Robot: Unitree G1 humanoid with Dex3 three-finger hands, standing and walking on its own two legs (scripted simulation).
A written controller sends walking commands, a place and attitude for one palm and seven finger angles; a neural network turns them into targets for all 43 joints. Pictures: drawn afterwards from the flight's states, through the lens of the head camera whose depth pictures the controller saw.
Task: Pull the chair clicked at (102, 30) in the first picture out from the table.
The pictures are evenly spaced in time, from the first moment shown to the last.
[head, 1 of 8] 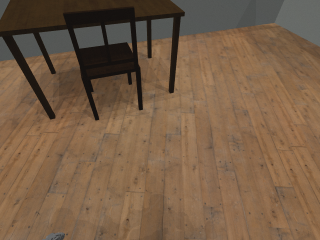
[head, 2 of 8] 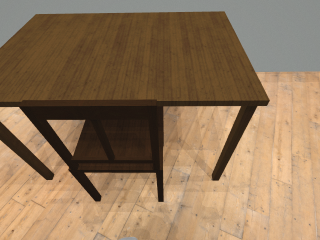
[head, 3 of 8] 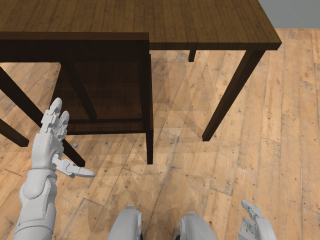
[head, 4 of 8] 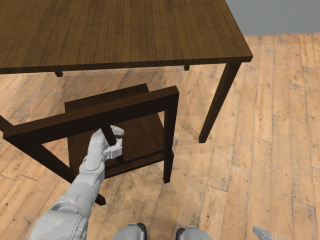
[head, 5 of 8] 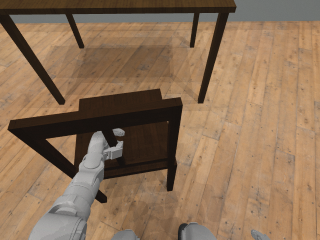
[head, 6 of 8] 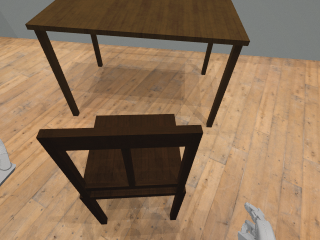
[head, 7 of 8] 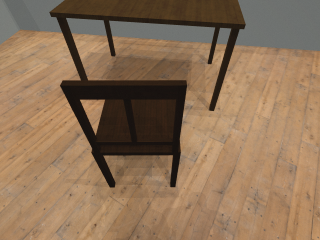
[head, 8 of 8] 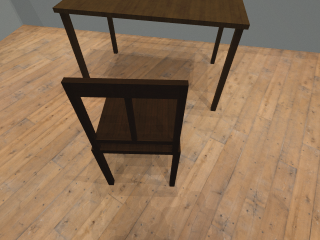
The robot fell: no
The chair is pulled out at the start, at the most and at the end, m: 0.00 0.62 0.62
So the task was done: yes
